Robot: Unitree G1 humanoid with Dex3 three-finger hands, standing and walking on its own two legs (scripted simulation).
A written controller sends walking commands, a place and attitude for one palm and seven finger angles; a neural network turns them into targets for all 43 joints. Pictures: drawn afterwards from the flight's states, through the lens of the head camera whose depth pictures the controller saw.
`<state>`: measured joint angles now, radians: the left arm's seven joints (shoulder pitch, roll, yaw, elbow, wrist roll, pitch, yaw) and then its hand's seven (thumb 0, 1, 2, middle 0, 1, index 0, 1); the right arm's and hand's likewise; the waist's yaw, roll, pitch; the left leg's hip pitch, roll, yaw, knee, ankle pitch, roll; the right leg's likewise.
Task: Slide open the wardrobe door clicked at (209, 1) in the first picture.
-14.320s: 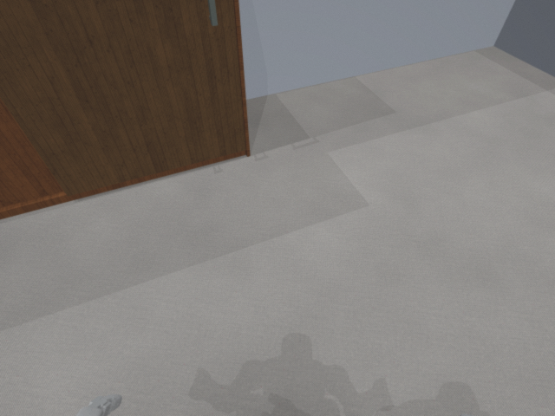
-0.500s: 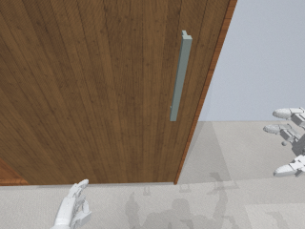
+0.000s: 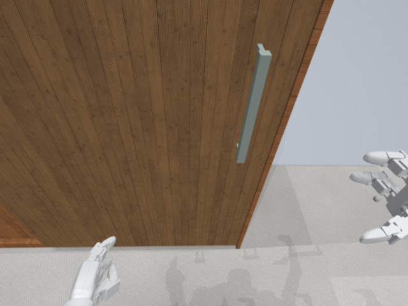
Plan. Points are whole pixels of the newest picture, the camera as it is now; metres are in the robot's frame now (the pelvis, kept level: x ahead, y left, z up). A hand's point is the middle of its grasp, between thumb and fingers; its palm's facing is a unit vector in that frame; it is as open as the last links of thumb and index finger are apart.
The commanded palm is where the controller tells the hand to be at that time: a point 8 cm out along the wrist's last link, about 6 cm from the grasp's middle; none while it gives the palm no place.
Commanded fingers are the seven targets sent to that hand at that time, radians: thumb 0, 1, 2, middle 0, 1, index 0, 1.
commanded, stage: move the hooked fingers beside the handle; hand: right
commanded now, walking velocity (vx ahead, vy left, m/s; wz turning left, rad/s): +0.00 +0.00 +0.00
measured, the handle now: (248, 111) +0.52 -0.09 +0.12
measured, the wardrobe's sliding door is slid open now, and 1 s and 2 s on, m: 0.00 0.00 0.00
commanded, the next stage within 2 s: none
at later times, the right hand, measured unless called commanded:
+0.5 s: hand (338, 170) +0.34 -0.24 +0.13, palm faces -0.01 +1.00 -0.02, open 14.0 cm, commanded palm +0.31 -0.28 +0.14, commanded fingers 0.00 0.50 -0.30 0.30 1.20 0.30 1.20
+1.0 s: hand (312, 149) +0.39 -0.20 +0.14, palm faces -0.03 +1.00 +0.00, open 14.0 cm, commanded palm +0.37 -0.25 +0.14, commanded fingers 0.00 0.50 -0.30 0.30 1.20 0.30 1.20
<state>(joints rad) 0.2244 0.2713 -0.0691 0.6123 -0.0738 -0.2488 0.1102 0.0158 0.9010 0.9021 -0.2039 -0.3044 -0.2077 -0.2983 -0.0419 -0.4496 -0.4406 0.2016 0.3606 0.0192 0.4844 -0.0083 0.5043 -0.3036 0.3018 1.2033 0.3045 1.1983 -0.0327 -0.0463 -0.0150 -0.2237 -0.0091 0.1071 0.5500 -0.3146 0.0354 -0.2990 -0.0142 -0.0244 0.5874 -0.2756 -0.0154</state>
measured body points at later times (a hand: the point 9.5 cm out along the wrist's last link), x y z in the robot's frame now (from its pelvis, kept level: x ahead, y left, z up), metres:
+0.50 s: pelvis +0.01 +0.01 +0.00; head +0.01 +0.02 +0.45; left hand +0.16 +0.26 -0.08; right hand +0.33 -0.29 +0.14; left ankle -0.01 +0.09 -0.73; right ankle +0.02 -0.11 -0.73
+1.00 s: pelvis +0.02 -0.01 +0.00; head +0.03 +0.00 +0.45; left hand +0.16 +0.24 -0.09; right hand +0.38 -0.25 +0.14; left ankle -0.01 +0.09 -0.73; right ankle +0.02 -0.11 -0.73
